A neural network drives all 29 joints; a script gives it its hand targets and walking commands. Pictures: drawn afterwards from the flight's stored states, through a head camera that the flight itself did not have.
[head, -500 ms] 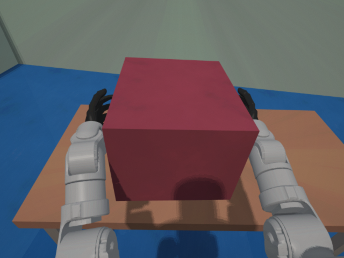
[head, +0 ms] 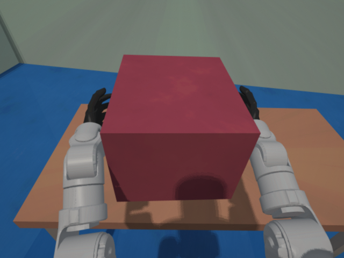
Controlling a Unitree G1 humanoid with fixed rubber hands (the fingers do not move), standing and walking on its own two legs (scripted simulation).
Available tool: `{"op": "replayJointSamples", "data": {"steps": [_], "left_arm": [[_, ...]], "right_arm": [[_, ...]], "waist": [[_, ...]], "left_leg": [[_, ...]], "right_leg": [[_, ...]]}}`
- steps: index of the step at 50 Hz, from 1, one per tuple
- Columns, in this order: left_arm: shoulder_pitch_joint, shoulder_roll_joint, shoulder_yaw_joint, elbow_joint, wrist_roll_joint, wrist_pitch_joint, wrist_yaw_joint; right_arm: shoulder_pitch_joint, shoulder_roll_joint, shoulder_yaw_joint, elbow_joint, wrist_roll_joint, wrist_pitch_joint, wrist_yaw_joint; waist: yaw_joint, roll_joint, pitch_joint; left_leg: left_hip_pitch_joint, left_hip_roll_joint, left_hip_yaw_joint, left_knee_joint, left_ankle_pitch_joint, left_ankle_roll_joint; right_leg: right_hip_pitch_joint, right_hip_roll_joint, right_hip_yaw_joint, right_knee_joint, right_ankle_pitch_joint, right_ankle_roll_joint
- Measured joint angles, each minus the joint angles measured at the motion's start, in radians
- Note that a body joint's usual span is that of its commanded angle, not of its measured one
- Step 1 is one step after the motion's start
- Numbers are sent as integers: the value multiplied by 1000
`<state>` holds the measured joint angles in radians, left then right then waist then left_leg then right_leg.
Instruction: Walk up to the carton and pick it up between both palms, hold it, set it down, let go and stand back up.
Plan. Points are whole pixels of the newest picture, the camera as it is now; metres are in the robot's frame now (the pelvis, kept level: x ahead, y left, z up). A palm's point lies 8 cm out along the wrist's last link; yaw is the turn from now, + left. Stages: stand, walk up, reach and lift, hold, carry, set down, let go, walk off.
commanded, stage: hold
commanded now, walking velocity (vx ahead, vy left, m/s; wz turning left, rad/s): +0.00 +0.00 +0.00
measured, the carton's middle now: (173, 121) +0.39 +0.00 +0.16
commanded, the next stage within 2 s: none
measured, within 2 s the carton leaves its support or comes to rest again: neither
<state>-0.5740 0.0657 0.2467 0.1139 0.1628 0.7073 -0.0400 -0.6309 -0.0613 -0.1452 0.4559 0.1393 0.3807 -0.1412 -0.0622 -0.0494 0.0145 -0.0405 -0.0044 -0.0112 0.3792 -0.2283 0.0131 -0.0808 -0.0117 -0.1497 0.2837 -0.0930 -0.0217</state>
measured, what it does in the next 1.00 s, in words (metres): stands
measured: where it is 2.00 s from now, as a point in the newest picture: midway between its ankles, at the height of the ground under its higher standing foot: outside the picture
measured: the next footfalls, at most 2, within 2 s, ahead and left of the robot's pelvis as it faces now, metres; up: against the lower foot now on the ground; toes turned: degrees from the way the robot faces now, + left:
none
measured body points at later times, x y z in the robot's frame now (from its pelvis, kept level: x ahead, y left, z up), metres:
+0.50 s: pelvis +0.00 +0.01 +0.00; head -0.04 +0.03 +0.45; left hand +0.38 +0.17 +0.19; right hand +0.38 -0.17 +0.18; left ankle -0.01 +0.11 -0.75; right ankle +0.05 -0.11 -0.75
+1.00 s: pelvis +0.00 +0.01 +0.00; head -0.04 +0.03 +0.45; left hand +0.37 +0.17 +0.19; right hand +0.37 -0.17 +0.18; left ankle -0.01 +0.11 -0.75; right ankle +0.05 -0.11 -0.75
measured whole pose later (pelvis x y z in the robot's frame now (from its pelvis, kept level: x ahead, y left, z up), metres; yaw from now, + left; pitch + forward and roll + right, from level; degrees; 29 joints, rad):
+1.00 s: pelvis +0.00 +0.01 +0.00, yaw -1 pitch -6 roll -1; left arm -0.56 0.04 0.26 0.10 0.16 0.72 -0.02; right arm -0.63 -0.09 -0.12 0.46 0.16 0.39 -0.14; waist -0.05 -0.03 0.00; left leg -0.03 -0.01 0.01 0.37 -0.23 0.02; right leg -0.07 -0.01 -0.13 0.27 -0.08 -0.01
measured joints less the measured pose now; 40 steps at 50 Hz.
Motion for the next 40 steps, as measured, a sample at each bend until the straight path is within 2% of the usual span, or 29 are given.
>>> {"op": "replayJointSamples", "data": {"steps": [9, 17, 40], "left_arm": [[-16, -16, 18, 32, 4, -6, 2], [-17, -15, 17, 40, -1, -8, 10], [-13, -19, 8, 37, 0, -4, 23]], "right_arm": [[-17, -17, 7, 25, 0, 8, 2], [-24, -19, 7, 35, 2, 9, 3], [-23, -26, 10, 43, 13, 5, 7]], "waist": [[10, 25, -4], [17, 24, -11], [12, 22, -10]], "left_leg": [[8, -4, 20, -11, 3, 9], [3, -4, 26, -10, 3, 11], [6, -3, 24, -6, -1, 11]], "right_leg": [[-3, -3, 21, -1, 5, 7], [-9, -2, 27, -4, 10, 7], [-1, 0, 25, -8, 9, 8]]}}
